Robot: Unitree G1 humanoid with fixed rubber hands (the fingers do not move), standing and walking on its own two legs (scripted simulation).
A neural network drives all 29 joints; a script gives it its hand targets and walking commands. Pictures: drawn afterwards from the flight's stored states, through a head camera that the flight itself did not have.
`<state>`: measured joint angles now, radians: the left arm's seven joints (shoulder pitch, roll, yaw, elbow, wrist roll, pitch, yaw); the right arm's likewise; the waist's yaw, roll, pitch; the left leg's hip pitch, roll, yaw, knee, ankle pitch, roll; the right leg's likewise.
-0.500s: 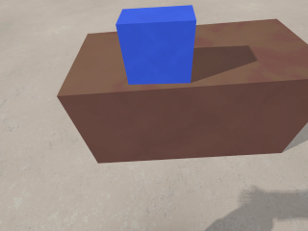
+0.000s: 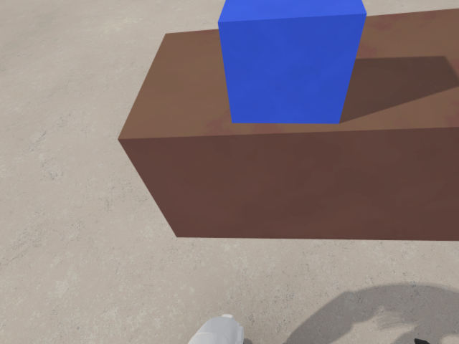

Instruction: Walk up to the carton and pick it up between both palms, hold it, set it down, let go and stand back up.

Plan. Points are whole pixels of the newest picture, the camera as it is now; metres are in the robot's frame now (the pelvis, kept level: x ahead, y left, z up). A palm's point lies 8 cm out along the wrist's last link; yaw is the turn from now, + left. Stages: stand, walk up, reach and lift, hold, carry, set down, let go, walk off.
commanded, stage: walk up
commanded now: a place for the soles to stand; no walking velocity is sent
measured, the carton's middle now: (286, 61) +0.74 -0.15 +0.07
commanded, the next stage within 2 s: none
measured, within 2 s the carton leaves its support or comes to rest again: neither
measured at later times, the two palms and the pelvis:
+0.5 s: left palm out of the picture +0.12 +0.38 -0.11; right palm (408, 335) +0.13 -0.25 -0.08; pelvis +0.05 +0.07 +0.01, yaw +2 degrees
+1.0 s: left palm out of the picture +0.07 +0.42 -0.11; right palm (369, 325) +0.15 -0.20 -0.07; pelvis +0.02 +0.11 +0.01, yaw +4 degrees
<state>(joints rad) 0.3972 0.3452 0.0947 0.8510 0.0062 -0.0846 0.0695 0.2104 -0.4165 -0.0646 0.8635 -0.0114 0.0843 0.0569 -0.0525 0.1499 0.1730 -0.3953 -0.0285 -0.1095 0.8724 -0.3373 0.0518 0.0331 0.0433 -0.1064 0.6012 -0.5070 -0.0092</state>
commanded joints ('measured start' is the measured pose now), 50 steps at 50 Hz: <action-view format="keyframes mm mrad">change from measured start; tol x32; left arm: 1 -95 225 37 -89 0 -22 16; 50 -103 206 12 -34 -9 92 -20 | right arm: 1 267 -257 -112 0 -39 -78 -18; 50 -51 -188 -60 -62 4 -145 -102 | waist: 1 -136 19 -172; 26 95 -14 -176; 29 134 -389 -193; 50 35 -27 -214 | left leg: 1 387 119 -127 -464 334 139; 3 423 288 -589 -513 439 195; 26 317 109 -155 -238 738 -188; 31 -38 -26 -180 523 -275 -76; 38 -97 70 -49 -138 -304 -45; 41 273 101 -31 -620 180 -39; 43 584 334 -373 -354 832 -3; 50 418 281 -215 -380 759 -77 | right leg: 1 -273 -49 61 688 508 -20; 3 -529 110 201 693 -184 -20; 19 -511 41 215 434 88 -17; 28 -173 -137 221 -294 435 -178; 30 -240 -498 742 -191 659 -335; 39 -12 -226 383 87 821 -172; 41 -123 -143 284 310 709 -91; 43 -584 53 268 447 -84 -15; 50 -564 -4 322 470 69 -18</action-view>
